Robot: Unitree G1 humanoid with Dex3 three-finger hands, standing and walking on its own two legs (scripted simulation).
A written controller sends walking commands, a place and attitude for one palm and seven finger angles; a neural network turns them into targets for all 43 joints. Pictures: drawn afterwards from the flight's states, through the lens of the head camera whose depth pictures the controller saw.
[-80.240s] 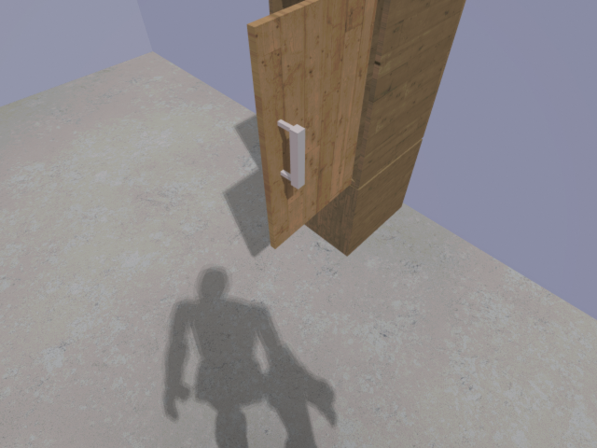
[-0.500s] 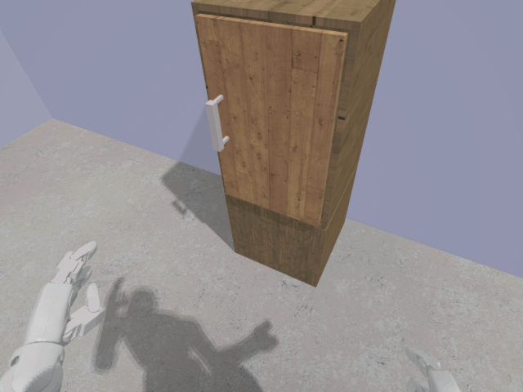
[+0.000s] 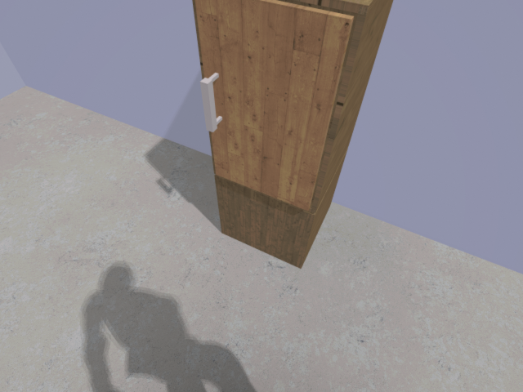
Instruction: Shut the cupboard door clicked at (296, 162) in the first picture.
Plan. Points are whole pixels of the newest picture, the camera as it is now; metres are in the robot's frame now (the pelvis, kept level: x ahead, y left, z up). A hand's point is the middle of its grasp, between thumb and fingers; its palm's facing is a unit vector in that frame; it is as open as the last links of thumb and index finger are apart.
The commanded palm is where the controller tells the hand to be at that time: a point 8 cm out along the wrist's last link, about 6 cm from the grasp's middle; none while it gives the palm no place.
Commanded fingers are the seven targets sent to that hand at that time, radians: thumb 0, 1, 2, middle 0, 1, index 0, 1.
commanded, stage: let the arm hang, fingers relaxed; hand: left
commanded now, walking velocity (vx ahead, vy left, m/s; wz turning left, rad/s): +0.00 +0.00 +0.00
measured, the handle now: (213, 102) +0.81 +0.18 -0.02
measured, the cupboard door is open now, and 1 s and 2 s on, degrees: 0 0 0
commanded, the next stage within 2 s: look to check the result in 0.50 s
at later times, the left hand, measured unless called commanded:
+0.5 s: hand out of the picture -0.01 +0.15 -0.18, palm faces +0.03 -0.99 -0.13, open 7.4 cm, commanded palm none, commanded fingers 0.00 0.90 0.90 -0.20 -0.30 -0.20 -0.30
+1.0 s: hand out of the picture -0.01 +0.16 -0.18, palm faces +0.03 -0.99 -0.16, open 7.4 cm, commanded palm none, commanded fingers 0.00 0.90 0.90 -0.20 -0.30 -0.20 -0.30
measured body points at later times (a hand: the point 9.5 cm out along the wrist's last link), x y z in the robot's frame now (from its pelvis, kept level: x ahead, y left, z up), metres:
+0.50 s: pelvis +0.01 +0.01 +0.00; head +0.01 +0.02 +0.45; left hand -0.01 +0.21 -0.17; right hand -0.02 -0.20 -0.16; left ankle +0.05 +0.09 -0.74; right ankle -0.03 -0.10 -0.74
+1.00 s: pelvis +0.02 +0.00 +0.00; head +0.04 +0.01 +0.45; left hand -0.01 +0.21 -0.16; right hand +0.01 -0.21 -0.16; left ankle +0.05 +0.09 -0.74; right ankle -0.03 -0.10 -0.74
